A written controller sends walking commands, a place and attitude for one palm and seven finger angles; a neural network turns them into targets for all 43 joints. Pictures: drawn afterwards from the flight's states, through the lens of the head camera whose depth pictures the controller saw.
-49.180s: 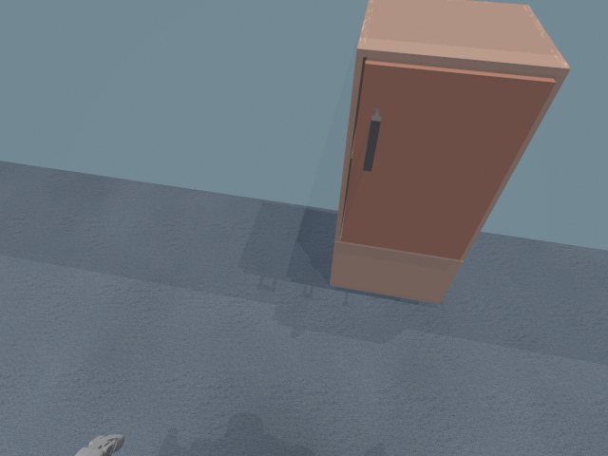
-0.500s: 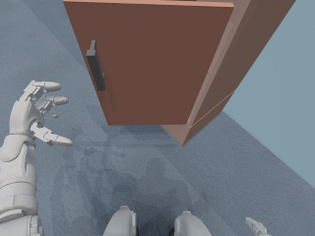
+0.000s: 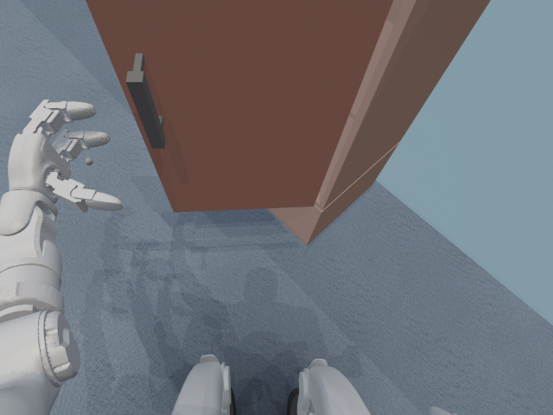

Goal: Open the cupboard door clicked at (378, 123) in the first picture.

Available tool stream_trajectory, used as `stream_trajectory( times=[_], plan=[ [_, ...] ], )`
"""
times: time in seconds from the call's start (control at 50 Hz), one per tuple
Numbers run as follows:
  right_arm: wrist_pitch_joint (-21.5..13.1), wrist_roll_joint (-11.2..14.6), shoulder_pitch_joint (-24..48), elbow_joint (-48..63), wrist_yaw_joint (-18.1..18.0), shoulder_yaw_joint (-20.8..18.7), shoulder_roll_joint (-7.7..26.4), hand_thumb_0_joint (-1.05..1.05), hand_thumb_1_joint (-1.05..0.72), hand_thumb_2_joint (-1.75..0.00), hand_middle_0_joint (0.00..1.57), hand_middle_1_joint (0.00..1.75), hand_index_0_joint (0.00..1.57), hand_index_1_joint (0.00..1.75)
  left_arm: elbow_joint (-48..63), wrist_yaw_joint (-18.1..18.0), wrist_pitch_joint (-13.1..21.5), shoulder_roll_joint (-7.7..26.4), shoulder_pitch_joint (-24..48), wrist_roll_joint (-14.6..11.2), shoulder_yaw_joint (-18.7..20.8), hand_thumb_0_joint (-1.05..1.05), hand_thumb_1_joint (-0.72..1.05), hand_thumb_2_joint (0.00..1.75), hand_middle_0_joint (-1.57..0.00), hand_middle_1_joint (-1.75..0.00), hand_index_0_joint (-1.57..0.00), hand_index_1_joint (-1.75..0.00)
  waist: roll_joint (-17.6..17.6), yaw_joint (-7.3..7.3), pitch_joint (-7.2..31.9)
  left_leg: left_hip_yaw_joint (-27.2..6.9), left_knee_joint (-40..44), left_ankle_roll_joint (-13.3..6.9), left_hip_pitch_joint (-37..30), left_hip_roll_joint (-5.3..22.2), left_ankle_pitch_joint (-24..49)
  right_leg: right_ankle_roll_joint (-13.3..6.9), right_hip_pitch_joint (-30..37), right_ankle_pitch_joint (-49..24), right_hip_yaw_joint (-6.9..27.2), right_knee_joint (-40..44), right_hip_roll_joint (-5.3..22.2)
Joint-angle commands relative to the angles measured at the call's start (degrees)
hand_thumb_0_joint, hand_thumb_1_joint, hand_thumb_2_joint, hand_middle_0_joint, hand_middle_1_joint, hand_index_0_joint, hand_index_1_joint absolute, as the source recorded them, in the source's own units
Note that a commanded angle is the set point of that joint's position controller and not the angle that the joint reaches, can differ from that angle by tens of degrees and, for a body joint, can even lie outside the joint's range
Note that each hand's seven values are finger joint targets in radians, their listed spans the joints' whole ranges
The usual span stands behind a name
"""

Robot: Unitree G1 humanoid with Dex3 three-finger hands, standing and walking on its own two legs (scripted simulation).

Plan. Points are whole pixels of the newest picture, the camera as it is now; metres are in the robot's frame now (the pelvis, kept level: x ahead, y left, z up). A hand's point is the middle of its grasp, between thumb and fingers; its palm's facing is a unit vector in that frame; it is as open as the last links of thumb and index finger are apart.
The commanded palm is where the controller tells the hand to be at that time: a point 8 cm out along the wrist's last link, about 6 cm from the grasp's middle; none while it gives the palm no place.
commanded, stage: move the hooked fingers beside the handle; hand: left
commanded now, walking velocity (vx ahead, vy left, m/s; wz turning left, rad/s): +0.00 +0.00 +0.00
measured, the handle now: (149, 104) +0.56 +0.19 +0.05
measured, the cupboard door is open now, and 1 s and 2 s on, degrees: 51 51 51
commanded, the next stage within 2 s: slide the fingers in behind the handle in 1.16 s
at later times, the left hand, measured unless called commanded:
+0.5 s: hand (103, 125) +0.51 +0.25 +0.05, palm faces +0.04 -1.00 -0.01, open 14.0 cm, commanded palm +0.49 +0.28 +0.05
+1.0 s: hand (107, 135) +0.50 +0.24 +0.05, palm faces +0.05 -1.00 -0.01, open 14.0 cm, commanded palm +0.48 +0.28 +0.05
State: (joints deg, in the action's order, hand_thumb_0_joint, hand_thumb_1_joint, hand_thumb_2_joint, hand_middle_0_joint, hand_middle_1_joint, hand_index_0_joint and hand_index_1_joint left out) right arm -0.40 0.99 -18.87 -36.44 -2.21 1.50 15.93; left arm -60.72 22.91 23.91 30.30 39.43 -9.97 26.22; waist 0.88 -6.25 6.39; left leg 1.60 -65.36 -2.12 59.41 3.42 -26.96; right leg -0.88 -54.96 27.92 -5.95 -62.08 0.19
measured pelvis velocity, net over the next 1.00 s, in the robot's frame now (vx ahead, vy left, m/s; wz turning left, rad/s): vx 0.01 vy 0.01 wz -0.02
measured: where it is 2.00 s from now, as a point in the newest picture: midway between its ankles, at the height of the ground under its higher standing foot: outside the picture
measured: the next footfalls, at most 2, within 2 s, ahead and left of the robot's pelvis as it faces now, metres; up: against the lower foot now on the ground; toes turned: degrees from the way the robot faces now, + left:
none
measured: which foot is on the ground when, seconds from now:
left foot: down 0.00-1.00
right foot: down 0.00-1.00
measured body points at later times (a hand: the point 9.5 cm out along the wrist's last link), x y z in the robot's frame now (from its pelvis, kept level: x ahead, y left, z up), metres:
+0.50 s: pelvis +0.00 +0.01 -0.01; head +0.16 +0.04 +0.41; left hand +0.51 +0.30 +0.05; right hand +0.00 -0.26 -0.11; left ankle +0.04 +0.10 -0.65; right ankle +0.01 -0.12 -0.65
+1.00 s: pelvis +0.01 +0.01 +0.00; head +0.15 +0.04 +0.42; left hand +0.49 +0.30 +0.05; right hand +0.04 -0.26 -0.11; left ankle +0.04 +0.10 -0.65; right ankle +0.02 -0.12 -0.65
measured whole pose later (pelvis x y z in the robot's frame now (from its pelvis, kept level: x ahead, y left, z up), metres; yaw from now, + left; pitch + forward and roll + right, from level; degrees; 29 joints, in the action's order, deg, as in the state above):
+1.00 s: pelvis +0.01 +0.01 +0.00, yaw -1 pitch +24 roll -4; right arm 4.4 -0.4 -19.3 -34.7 -0.7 2.2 15.7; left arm -66.6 18.8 24.7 32.7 47.4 -6.3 27.0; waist 1.2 -9.0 6.2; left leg 1.7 -66.6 -2.6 62.7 3.9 -28.0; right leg -0.3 -57.9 28.0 -5.6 -62.0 -0.4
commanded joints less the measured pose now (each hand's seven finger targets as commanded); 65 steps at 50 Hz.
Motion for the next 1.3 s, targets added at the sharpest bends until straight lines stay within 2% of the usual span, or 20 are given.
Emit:
stream_trajectory(
  times=[0.0,0.02,0.06,0.1,0.18,0.24,0.3,0.36,0.4,0.44,0.52,0.56,0.7,0.8,0.88,0.94,1.02,1.16,1.24,1.28],
  plan=[
    [-1.13,-0.35,-7.94,3.65,-0.96,-3.52,10.47,0.0,-0.9,-0.9,0.2,0.3,0.2,0.3,11.98,-1.06,5.36,18.36,25.47,-0.31,3.24,0.0,-0.5,0.3,-0.3,-1.2,-0.3,-1.2,7.99,-0.91,25.64,-5.23,6.64,0.24,-21.71,-1.31,18.02,-0.41,4.75,-13.18,3.87,6.66,-2.31],
    [-0.95,-0.49,-8.27,3.57,-0.86,-3.58,10.64,0.0,-0.9,-0.9,0.2,0.3,0.2,0.3,11.71,-1.28,5.7,19.85,25.44,-0.03,4.41,0.0,-0.5,0.3,-0.3,-1.2,-0.3,-1.2,7.6,-0.7,27.62,-5.21,6.24,0.26,-21.93,-1.2,18.5,-0.21,5.5,-13.6,4.07,6.49,-2.4],
    [-0.64,-0.45,-8.27,3.5,-0.86,-3.34,10.86,0.0,-0.9,-0.9,0.2,0.3,0.2,0.3,9.58,-1.53,5.79,21.24,26.6,0.29,4.98,0.0,-0.5,0.3,-0.3,-1.2,-0.3,-1.2,6.78,-1.41,26.93,-5.16,5.79,0.12,-19.69,-1.13,16.75,-0.05,5.21,-12.54,4.27,6.44,-2.41],
    [-0.48,-0.54,-8.82,3.39,-0.71,-3.24,10.59,0.0,-0.9,-0.9,0.2,0.3,0.2,0.3,9.47,-1.4,5.74,19.22,29.22,0.47,3.03,0.0,-0.5,0.3,-0.3,-1.2,-0.3,-1.2,8.98,-1.96,26.96,-5.48,5.79,0.16,-20.99,-1.16,17.23,-0.28,3.83,-12.29,3.94,6.13,-2.49],
    [0.4,-0.53,-9.86,3.06,-0.86,-2.89,11.56,0.0,-0.9,-0.9,0.2,0.3,0.2,0.3,3.72,-1.02,2.94,21.87,30.32,1.7,3.26,0.0,-0.5,0.3,-0.3,-1.2,-0.3,-1.2,6.41,-3.52,24.34,-5.49,5.2,-0.2,-16.87,-0.92,15.12,0.16,2.63,-11.32,4.04,6.37,-2.47],
    [0.85,-0.94,-10.91,3.21,-0.7,-2.93,11.72,0.0,-0.9,-0.9,0.2,0.3,0.2,0.3,5.89,-1.1,3.16,24.17,31.94,2.08,4.81,0.0,-0.5,0.3,-0.3,-1.2,-0.3,-1.2,10.0,-2.5,29.0,-5.86,4.6,0.17,-20.37,-0.79,19.57,-0.1,2.43,-13.83,3.77,5.4,-2.57],
    [1.17,-1.27,-11.86,2.79,-0.35,-3.03,11.38,0.0,-0.9,-0.9,0.2,0.3,0.2,0.3,6.8,-1.59,3.92,22.26,34.03,1.92,3.68,0.0,-0.5,0.3,-0.3,-1.2,-0.3,-1.2,10.59,-3.72,30.21,-6.56,3.85,0.27,-23.19,-0.39,22.79,-0.13,0.09,-15.04,3.3,4.88,-2.94],
    [1.86,-1.44,-12.41,2.6,0.01,-3.03,11.62,0.0,-0.9,-0.9,0.2,0.3,0.2,0.3,5.46,-2.19,3.69,23.58,33.34,2.22,5.08,0.0,-0.5,0.3,-0.3,-1.2,-0.3,-1.2,9.78,-3.53,30.45,-6.58,3.82,0.33,-22.45,-0.29,22.85,0.06,0.85,-15.19,3.16,5.1,-3.03],
    [2.29,-1.44,-12.98,3.13,0.09,-2.92,11.66,0.0,-0.9,-0.9,0.2,0.3,0.2,0.3,3.84,-2.03,2.89,23.57,30.33,2.39,5.36,0.0,-0.5,0.3,-0.3,-1.2,-0.3,-1.2,8.42,-2.96,29.72,-6.46,4.35,0.23,-21.67,-0.37,23.49,-0.04,2.31,-16.04,2.94,5.02,-3.15],
    [3.01,-1.44,-13.01,3.77,0.44,-3.2,11.45,0.0,-0.9,-0.9,0.2,0.3,0.2,0.3,6.25,-2.0,2.45,22.93,27.77,2.8,5.1,0.0,-0.5,0.3,-0.3,-1.2,-0.3,-1.2,11.65,-1.71,32.18,-6.08,4.64,0.61,-24.8,-0.37,27.36,-0.05,2.65,-18.34,2.91,5.15,-3.05],
    [3.79,-1.39,-12.96,4.37,0.94,-3.48,11.25,0.0,-0.9,-0.9,0.2,0.3,0.2,0.3,10.89,-2.65,3.05,22.63,26.18,1.94,5.82,0.0,-0.5,0.3,-0.3,-1.2,-0.3,-1.2,10.48,-1.4,32.48,-6.35,5.25,0.71,-26.98,-0.02,29.55,-0.06,3.36,-19.35,2.58,5.69,-3.52],
    [3.86,-1.24,-12.37,4.42,1.12,-3.59,10.74,0.0,-0.9,-0.9,0.2,0.3,0.2,0.3,11.97,-3.18,3.42,19.82,27.0,1.42,4.34,0.0,-0.5,0.3,-0.3,-1.2,-0.3,-1.2,9.81,-2.08,30.7,-6.23,5.77,0.67,-26.56,-0.16,27.59,0.09,3.3,-18.38,2.45,6.42,-3.59],
    [4.01,-1.34,-12.33,3.25,0.89,-3.61,10.55,0.0,-0.9,-0.9,0.2,0.3,0.2,0.3,9.71,-4.54,4.83,17.23,29.03,2.63,1.96,0.0,-0.5,0.3,-0.3,-1.2,-0.3,-1.2,10.53,-3.16,25.9,-6.55,6.5,0.94,-27.29,-0.16,24.44,-0.35,0.19,-14.9,2.25,6.91,-3.59],
    [4.03,-1.53,-11.94,2.99,0.86,-3.52,10.58,0.0,-0.9,-0.9,0.2,0.3,0.2,0.3,8.44,-4.04,5.02,14.5,29.22,2.15,-0.19,0.0,-0.5,0.3,-0.3,-1.2,-0.3,-1.2,10.67,-3.48,26.25,-7.21,6.57,1.17,-29.15,-0.08,25.73,-0.61,-1.04,-14.82,1.89,6.82,-3.51],
    [4.23,-1.27,-11.03,3.41,0.54,-3.22,10.91,0.0,-0.9,-0.9,0.2,0.3,0.2,0.3,3.87,-4.23,4.11,17.42,28.47,2.21,1.96,0.0,-0.5,0.3,-0.3,-1.2,-0.3,-1.2,6.41,-3.56,23.71,-6.37,6.34,0.66,-22.63,-0.54,20.99,-0.16,1.29,-14.19,2.46,6.86,-3.27],
    [3.99,-1.46,-10.9,3.86,0.4,-3.13,10.95,0.0,-0.9,-0.9,0.2,0.3,0.2,0.3,6.42,-4.63,5.2,20.59,30.45,2.85,3.76,0.0,-0.5,0.3,-0.3,-1.2,-0.3,-1.2,8.09,-2.79,26.99,-5.89,5.42,0.52,-22.58,-0.82,22.13,-0.19,3.11,-15.9,3.09,5.98,-3.17],
    [3.78,-1.77,-10.93,3.95,0.66,-3.32,10.67,0.0,-0.9,-0.9,0.2,0.3,0.2,0.3,10.62,-4.75,7.18,21.38,30.27,2.81,4.69,0.0,-0.5,0.3,-0.3,-1.2,-0.3,-1.2,11.75,-1.83,32.66,-6.26,4.47,1.02,-27.17,-0.56,27.35,-0.28,3.42,-18.49,3.19,5.1,-3.32],
    [4.25,-0.91,-10.85,3.28,0.19,-3.05,10.94,0.0,-0.9,-0.9,0.2,0.3,0.2,0.3,4.93,-2.29,3.3,18.25,29.72,1.96,1.35,0.0,-0.5,0.3,-0.3,-1.2,-0.3,-1.2,8.25,-3.93,26.0,-5.53,5.11,0.22,-21.67,-0.7,20.98,0.1,2.91,-16.2,3.31,6.78,-3.29],
    [3.85,-1.14,-11.1,3.12,0.02,-2.96,11.01,0.0,-0.9,-0.9,0.2,0.3,0.2,0.3,6.7,-2.46,4.13,20.46,31.41,1.84,2.79,0.0,-0.5,0.3,-0.3,-1.2,-0.3,-1.2,9.47,-3.39,27.96,-5.92,4.75,0.26,-22.0,-0.62,20.96,-0.04,2.63,-15.55,3.42,6.14,-3.29],
    [3.53,-1.2,-11.07,3.34,0.35,-3.11,10.58,0.0,-0.9,-0.9,0.2,0.3,0.2,0.3,7.97,-2.86,4.95,17.98,30.99,1.47,1.67,0.0,-0.5,0.3,-0.3,-1.2,-0.3,-1.2,9.09,-3.3,29.41,-5.79,4.57,0.22,-22.67,-0.81,21.14,-0.01,2.98,-15.63,3.53,6.25,-3.4]
  ],
)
